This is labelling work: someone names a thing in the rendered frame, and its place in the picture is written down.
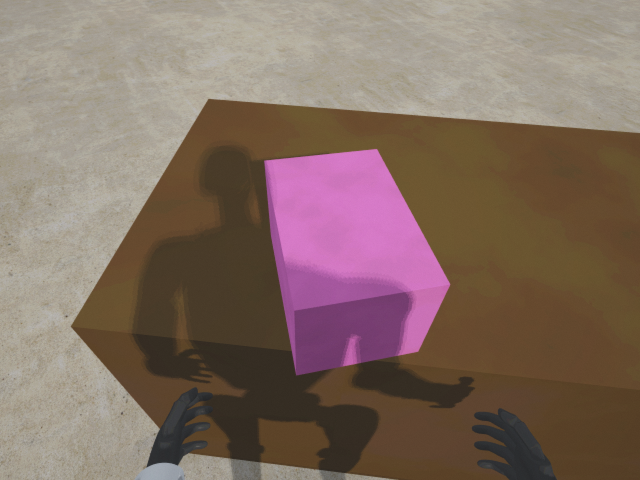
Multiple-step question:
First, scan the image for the left robot hand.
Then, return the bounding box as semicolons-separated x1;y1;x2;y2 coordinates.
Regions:
146;387;213;468

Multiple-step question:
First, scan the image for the carton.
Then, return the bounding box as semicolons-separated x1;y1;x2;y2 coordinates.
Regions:
264;149;450;376

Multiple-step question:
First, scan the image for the pedestal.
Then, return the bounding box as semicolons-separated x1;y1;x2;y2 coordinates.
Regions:
71;99;640;480

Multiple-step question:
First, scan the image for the right robot hand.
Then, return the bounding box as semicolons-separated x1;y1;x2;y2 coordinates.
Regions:
472;408;557;480

